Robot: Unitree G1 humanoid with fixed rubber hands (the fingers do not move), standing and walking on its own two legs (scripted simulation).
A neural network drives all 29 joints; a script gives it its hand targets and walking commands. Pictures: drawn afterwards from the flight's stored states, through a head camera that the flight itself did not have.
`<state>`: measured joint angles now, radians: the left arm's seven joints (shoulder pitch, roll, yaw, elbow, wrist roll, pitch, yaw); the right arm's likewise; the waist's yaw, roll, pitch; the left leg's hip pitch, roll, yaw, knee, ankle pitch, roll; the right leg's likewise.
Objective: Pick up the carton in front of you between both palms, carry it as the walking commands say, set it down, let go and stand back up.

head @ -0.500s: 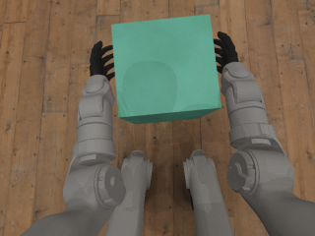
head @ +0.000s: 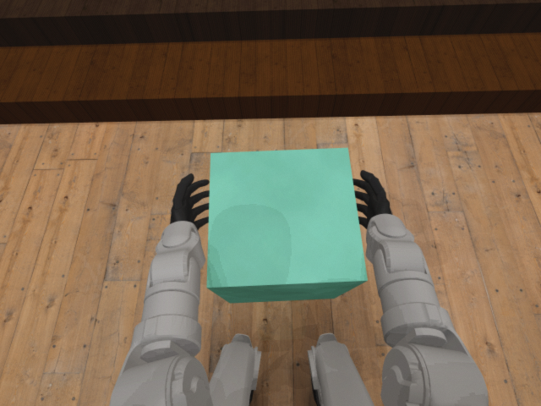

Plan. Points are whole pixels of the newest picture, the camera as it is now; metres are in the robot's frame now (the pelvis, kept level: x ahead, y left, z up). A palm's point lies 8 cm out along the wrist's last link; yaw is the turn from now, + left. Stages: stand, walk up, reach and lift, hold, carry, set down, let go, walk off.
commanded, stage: reach and lift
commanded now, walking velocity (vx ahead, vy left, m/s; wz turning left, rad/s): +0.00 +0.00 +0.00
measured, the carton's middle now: (280, 236) +0.40 +0.01 -0.11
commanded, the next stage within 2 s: hold in 1.64 s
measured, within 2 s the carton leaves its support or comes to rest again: neither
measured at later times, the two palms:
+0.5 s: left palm (146, 205) +0.35 +0.15 +0.12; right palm (420, 208) +0.35 -0.15 +0.11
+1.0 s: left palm (126, 199) +0.34 +0.15 +0.16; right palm (443, 205) +0.33 -0.15 +0.15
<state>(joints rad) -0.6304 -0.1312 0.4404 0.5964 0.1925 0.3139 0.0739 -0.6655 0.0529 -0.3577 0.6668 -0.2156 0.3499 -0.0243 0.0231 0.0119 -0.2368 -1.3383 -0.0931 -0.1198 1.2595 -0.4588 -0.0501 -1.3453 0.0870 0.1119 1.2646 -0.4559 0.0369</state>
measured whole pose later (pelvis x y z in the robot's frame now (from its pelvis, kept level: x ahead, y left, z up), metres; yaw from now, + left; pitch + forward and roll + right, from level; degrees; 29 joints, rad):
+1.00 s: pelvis +0.03 +0.00 +0.13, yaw +0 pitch -3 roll +0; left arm -0.35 -0.18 0.33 0.41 0.31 0.59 0.00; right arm -0.33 0.16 -0.30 0.41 -0.31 0.62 0.00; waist 0.00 0.00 0.00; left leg -0.19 -0.04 -0.14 0.46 -0.22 -0.02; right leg -0.19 0.04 0.14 0.46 -0.21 0.02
